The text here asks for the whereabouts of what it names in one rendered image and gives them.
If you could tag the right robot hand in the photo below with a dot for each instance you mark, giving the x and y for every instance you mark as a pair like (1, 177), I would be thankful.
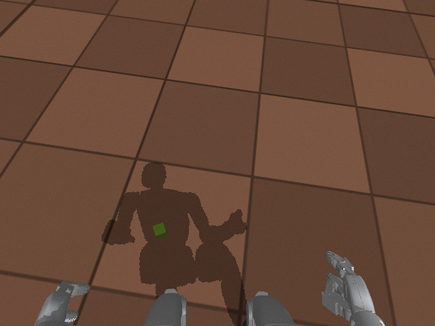
(352, 293)

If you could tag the cube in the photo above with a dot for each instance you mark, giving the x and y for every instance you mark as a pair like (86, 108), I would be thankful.
(160, 230)

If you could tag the left robot hand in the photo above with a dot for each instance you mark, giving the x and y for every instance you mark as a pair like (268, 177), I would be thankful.
(56, 304)

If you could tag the right robot arm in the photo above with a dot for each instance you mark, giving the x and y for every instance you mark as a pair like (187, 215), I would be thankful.
(364, 318)

